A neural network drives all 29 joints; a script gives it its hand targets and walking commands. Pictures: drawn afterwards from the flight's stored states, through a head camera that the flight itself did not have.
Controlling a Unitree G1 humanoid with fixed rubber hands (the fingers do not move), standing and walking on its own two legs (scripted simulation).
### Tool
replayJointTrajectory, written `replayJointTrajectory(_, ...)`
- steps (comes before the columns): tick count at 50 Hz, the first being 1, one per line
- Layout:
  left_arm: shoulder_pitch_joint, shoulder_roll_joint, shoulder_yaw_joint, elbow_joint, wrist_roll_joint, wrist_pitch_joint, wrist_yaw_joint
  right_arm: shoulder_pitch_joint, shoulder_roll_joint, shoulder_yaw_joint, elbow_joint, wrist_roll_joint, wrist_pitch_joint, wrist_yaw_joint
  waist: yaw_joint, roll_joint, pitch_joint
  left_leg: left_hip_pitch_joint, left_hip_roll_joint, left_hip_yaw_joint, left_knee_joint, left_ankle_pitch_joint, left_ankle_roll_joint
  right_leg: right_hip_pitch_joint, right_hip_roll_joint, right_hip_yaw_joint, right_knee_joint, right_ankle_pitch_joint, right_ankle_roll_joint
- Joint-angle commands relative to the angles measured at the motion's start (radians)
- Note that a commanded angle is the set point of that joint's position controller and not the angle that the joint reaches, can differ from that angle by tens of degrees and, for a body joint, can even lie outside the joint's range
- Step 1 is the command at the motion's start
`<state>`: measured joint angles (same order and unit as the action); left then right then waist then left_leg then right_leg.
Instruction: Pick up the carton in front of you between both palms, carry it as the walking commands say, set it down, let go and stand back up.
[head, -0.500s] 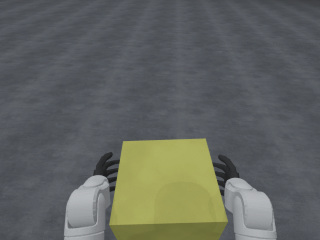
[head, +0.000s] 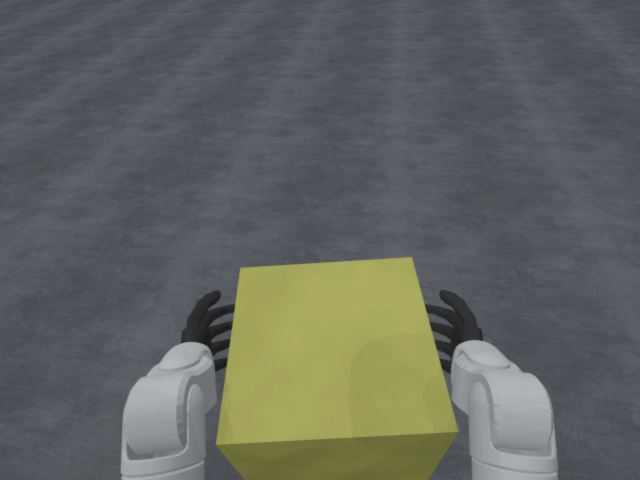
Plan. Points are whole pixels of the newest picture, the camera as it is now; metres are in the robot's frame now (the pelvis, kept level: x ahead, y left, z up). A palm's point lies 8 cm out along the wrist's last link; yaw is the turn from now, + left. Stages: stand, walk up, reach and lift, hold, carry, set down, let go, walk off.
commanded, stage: carry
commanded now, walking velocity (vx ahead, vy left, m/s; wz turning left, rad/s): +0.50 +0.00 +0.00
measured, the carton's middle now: (333, 385) +0.27 +0.00 +0.00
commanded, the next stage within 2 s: none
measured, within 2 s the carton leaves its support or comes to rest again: neither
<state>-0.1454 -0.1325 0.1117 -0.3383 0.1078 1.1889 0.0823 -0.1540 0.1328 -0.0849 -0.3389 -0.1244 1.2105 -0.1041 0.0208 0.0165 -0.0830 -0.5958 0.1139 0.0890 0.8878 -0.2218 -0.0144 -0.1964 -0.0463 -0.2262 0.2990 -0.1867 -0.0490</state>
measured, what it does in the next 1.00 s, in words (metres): walks ahead: left foot, then right foot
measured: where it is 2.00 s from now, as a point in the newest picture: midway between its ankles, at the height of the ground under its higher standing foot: outside the picture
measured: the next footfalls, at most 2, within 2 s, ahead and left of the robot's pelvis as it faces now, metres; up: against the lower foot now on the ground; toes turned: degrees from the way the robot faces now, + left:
left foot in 0.20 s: +0.33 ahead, +0.14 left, +0.00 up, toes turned -1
right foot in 0.54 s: +0.38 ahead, -0.11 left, +0.00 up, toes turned +3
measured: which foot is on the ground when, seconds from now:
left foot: up 0.00-0.18, down 0.20-1.00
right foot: down 0.00-0.24, up 0.26-0.52, down 0.54-1.00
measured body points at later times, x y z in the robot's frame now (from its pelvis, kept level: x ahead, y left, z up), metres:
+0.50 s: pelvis +0.27 +0.04 -0.01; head +0.29 +0.05 +0.44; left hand +0.56 +0.18 +0.06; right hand +0.55 -0.13 +0.07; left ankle +0.29 +0.13 -0.75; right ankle +0.31 -0.09 -0.74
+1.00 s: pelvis +0.36 +0.01 -0.02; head +0.34 +0.01 +0.43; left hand +0.64 +0.16 +0.06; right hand +0.64 -0.14 +0.06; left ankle +0.29 +0.13 -0.75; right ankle +0.34 -0.09 -0.75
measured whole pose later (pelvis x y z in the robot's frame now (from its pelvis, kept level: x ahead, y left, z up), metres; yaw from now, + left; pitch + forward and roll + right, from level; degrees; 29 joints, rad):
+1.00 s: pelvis +0.36 +0.01 -0.02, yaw -1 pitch +4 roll +0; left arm -0.17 -0.14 0.12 -0.31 0.13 1.21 0.08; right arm -0.17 0.13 -0.10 -0.30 -0.13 1.22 -0.09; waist 0.00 0.01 -0.13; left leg -0.22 0.09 0.19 0.53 -0.37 -0.02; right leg -0.31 -0.06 -0.18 0.55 -0.31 -0.01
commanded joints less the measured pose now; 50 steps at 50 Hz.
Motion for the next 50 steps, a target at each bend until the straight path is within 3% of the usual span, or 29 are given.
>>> replayJointTrajectory(1, -0.442, -0.900, -0.717, -0.090, -0.431, 0.011, -0.274, -0.450, 0.936, 0.717, -0.090, 0.403, -0.020, 0.238, -0.006, -0.143, -0.218, -0.047, 0.002, 0.035, -0.180, 0.093, -0.011, 0.254, -0.228, 0.165, -0.142, 0.164, -0.079)
replayJointTrajectory(5, -0.392, -0.853, -0.698, -0.059, -0.399, 0.032, -0.268, -0.422, 0.890, 0.705, -0.074, 0.399, 0.007, 0.244, -0.002, -0.164, -0.153, 0.003, -0.036, 0.093, -0.341, 0.184, 0.007, 0.269, -0.209, 0.101, -0.118, 0.265, -0.054)
replayJointTrajectory(7, -0.387, -0.844, -0.694, -0.042, -0.388, 0.038, -0.265, -0.432, 0.877, 0.701, -0.063, 0.408, 0.018, 0.253, 0.001, -0.171, -0.116, 0.050, -0.051, 0.116, -0.400, 0.217, 0.018, 0.281, -0.198, 0.065, -0.055, 0.411, -0.029)
replayJointTrajectory(9, -0.396, -0.843, -0.693, -0.030, -0.383, 0.042, -0.262, -0.420, 0.873, 0.695, -0.044, 0.412, 0.023, 0.261, -0.017, -0.148, -0.147, 0.250, -0.103, 0.180, -0.498, 0.293, 0.022, 0.243, -0.154, -0.010, 0.124, 0.552, 0.021)
replayJointTrajectory(10, -0.395, -0.840, -0.693, -0.024, -0.382, 0.043, -0.261, -0.417, 0.866, 0.690, -0.035, 0.411, 0.024, 0.265, -0.026, -0.109, -0.193, 0.433, -0.106, 0.185, -0.517, 0.339, 0.023, 0.154, -0.121, -0.030, 0.250, 0.534, 0.055)
replayJointTrajectory(11, -0.401, -0.832, -0.694, -0.017, -0.382, 0.043, -0.261, -0.413, 0.860, 0.681, -0.029, 0.411, 0.025, 0.269, -0.039, -0.034, -0.268, 0.637, 0.053, 0.014, -0.483, 0.555, 0.036, 0.008, -0.094, -0.008, 0.426, 0.238, 0.095)
replayJointTrajectory(12, -0.444, -0.856, -0.716, -0.030, -0.395, 0.053, -0.258, -0.422, 0.855, 0.664, 0.010, 0.396, 0.018, 0.273, -0.048, 0.225, -0.411, 0.965, 0.301, -0.315, -0.432, 0.783, 0.209, -0.280, -0.001, 0.039, 0.718, -0.122, 0.131)
replayJointTrajectory(13, -0.439, -0.857, -0.718, -0.037, -0.394, 0.049, -0.261, -0.390, 0.882, 0.663, 0.022, 0.408, 0.006, 0.275, -0.045, 0.254, -0.422, 0.923, 0.324, -0.405, -0.510, 0.827, 0.260, -0.365, 0.044, 0.110, 0.852, -0.388, 0.117)
replayJointTrajectory(14, -0.461, -0.894, -0.729, -0.036, -0.399, 0.037, -0.264, -0.410, 0.911, 0.667, -0.009, 0.421, -0.006, 0.277, -0.043, 0.208, -0.402, 0.853, 0.304, -0.319, -0.535, 0.823, 0.245, -0.371, 0.013, 0.177, 0.892, -0.394, 0.096)
replayJointTrajectory(16, -0.503, -0.943, -0.746, -0.070, -0.411, 0.010, -0.264, -0.455, 0.982, 0.683, -0.045, 0.437, -0.028, 0.280, -0.038, 0.094, -0.372, 0.731, 0.255, -0.163, -0.557, 0.769, 0.165, -0.322, -0.059, 0.219, 0.725, -0.313, 0.072)
replayJointTrajectory(17, -0.510, -0.964, -0.756, -0.080, -0.414, 0.002, -0.260, -0.469, 0.999, 0.686, -0.054, 0.439, -0.037, 0.280, -0.029, 0.100, -0.356, 0.662, 0.218, -0.099, -0.580, 0.687, 0.128, -0.259, -0.071, 0.210, 0.585, -0.274, 0.076)
replayJointTrajectory(18, -0.496, -0.979, -0.761, -0.082, -0.417, -0.005, -0.256, -0.469, 1.001, 0.688, -0.064, 0.439, -0.042, 0.280, -0.024, 0.113, -0.359, 0.623, 0.191, -0.051, -0.593, 0.650, 0.119, -0.193, -0.046, 0.175, 0.493, -0.254, 0.083)
replayJointTrajectory(20, -0.438, -0.980, -0.765, -0.085, -0.405, -0.017, -0.246, -0.430, 0.992, 0.690, -0.078, 0.439, -0.049, 0.282, -0.024, 0.128, -0.378, 0.620, 0.174, -0.005, -0.586, 0.618, 0.129, -0.131, -0.014, 0.140, 0.356, -0.237, 0.088)
replayJointTrajectory(22, -0.410, -0.959, -0.766, -0.097, -0.394, -0.020, -0.240, -0.394, 0.971, 0.688, -0.091, 0.433, -0.050, 0.284, -0.030, 0.150, -0.381, 0.624, 0.172, 0.022, -0.562, 0.627, 0.137, -0.109, -0.016, 0.108, 0.267, -0.132, 0.087)
replayJointTrajectory(24, -0.409, -0.932, -0.763, -0.119, -0.393, -0.014, -0.239, -0.393, 0.944, 0.689, -0.106, 0.430, -0.045, 0.284, -0.024, 0.129, -0.368, 0.576, 0.144, 0.062, -0.525, 0.520, 0.110, -0.029, -0.027, 0.079, 0.132, 0.066, 0.089)
replayJointTrajectory(26, -0.414, -0.898, -0.752, -0.119, -0.394, 0.005, -0.244, -0.390, 0.912, 0.686, -0.093, 0.417, -0.034, 0.281, -0.022, 0.091, -0.330, 0.471, 0.110, 0.065, -0.488, 0.292, 0.050, 0.083, -0.083, 0.098, 0.043, 0.234, 0.089)
replayJointTrajectory(27, -0.416, -0.874, -0.743, -0.109, -0.392, 0.018, -0.249, -0.380, 0.893, 0.681, -0.072, 0.406, -0.027, 0.278, -0.026, 0.041, -0.322, 0.397, 0.097, 0.068, -0.455, 0.163, 0.027, 0.140, -0.157, 0.151, 0.067, 0.349, 0.083)
replayJointTrajectory(28, -0.428, -0.867, -0.729, -0.074, -0.379, 0.021, -0.254, -0.410, 0.881, 0.691, -0.088, 0.411, -0.013, 0.277, -0.036, -0.038, -0.298, 0.406, 0.050, 0.050, -0.481, 0.102, 0.001, 0.082, -0.190, 0.183, 0.125, 0.405, 0.059)
replayJointTrajectory(30, -0.394, -0.864, -0.698, -0.001, -0.374, 0.034, -0.261, -0.439, 0.864, 0.693, -0.055, 0.411, 0.012, 0.278, -0.028, -0.097, -0.229, 0.430, 0.065, 0.040, -0.457, 0.158, -0.010, 0.019, -0.172, 0.171, 0.130, 0.427, 0.055)
replayJointTrajectory(33, -0.381, -0.870, -0.677, 0.059, -0.370, 0.041, -0.267, -0.455, 0.869, 0.695, -0.005, 0.413, 0.024, 0.279, -0.025, -0.093, -0.249, 0.431, 0.061, 0.036, -0.396, 0.339, -0.016, 0.048, -0.157, 0.159, 0.177, 0.610, 0.045)
replayJointTrajectory(36, -0.422, -0.895, -0.677, 0.059, -0.377, 0.036, -0.265, -0.492, 0.896, 0.698, 0.004, 0.426, 0.020, 0.279, -0.024, -0.078, -0.289, 0.436, 0.053, 0.044, -0.376, 0.384, -0.025, 0.080, -0.152, 0.150, 0.208, 0.699, 0.037)
replayJointTrajectory(45, -0.467, -0.920, -0.706, -0.006, -0.397, 0.027, -0.257, -0.486, 0.926, 0.690, -0.023, 0.426, 0.005, 0.271, -0.023, -0.017, -0.343, 0.481, 0.054, 0.043, -0.352, 0.476, -0.019, 0.074, -0.130, 0.134, 0.259, 0.637, 0.030)
replayJointTrajectory(50, -0.460, -0.914, -0.712, -0.020, -0.398, 0.028, -0.259, -0.470, 0.921, 0.688, -0.032, 0.419, 0.003, 0.270, -0.023, -0.011, -0.329, 0.475, 0.061, 0.038, -0.359, 0.446, -0.012, 0.058, -0.126, 0.130, 0.258, 0.541, 0.033)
